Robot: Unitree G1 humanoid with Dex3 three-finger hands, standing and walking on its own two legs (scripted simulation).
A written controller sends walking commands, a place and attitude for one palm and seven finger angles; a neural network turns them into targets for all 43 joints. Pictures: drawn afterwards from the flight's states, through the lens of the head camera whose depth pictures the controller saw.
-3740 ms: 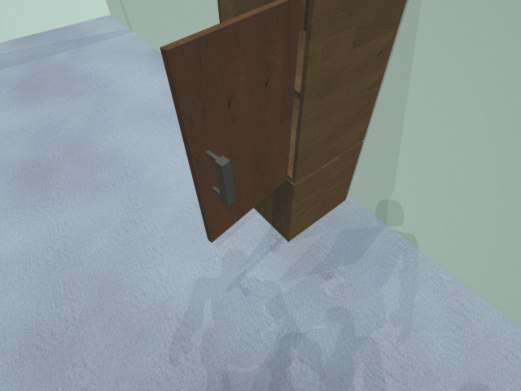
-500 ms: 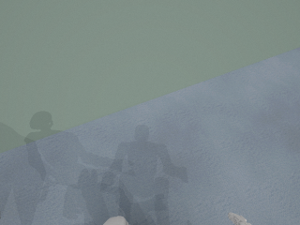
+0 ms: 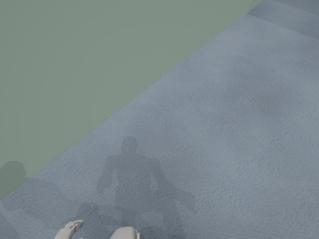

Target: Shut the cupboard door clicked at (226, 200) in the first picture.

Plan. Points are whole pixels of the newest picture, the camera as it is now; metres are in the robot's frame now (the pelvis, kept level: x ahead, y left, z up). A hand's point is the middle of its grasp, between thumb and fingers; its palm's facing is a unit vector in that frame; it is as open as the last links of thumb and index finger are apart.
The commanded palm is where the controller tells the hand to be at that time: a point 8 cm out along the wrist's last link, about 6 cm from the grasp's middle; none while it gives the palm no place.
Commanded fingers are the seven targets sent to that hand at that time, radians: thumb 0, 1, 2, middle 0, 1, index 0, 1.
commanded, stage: walk around to get in front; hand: left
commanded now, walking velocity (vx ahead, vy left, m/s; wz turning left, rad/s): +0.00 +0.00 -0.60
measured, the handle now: out of the picture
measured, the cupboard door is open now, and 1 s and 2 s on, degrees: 98 98 98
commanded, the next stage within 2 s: walk to a spot facing it in 1.38 s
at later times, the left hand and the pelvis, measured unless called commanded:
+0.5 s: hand (109, 206) +0.21 +0.17 -0.15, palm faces -0.29 -0.94 -0.18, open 7.4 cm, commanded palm none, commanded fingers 0.00 0.90 0.90 -0.20 -0.30 -0.20 -0.30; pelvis +0.07 +0.00 +0.02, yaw -18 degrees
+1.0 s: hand (167, 170) +0.33 +0.00 -0.15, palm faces -0.50 -0.84 -0.19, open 7.3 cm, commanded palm none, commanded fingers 0.00 0.90 0.90 -0.20 -0.30 -0.20 -0.30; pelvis +0.20 -0.14 +0.02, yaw -33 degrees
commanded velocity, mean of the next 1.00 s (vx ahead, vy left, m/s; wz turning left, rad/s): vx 0.27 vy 0.00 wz -0.50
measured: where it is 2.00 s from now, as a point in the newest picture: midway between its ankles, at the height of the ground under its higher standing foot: (227, 183)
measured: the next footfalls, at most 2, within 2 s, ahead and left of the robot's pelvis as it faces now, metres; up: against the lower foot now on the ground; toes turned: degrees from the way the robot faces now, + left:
left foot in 0.28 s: +0.11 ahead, +0.12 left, +0.00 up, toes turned -7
right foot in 0.68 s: +0.15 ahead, -0.20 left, +0.00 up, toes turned -33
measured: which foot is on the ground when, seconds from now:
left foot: up 0.00-0.26, down 0.28-0.68, up 0.70-1.00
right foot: down 0.00-0.28, up 0.30-0.66, down 0.68-1.00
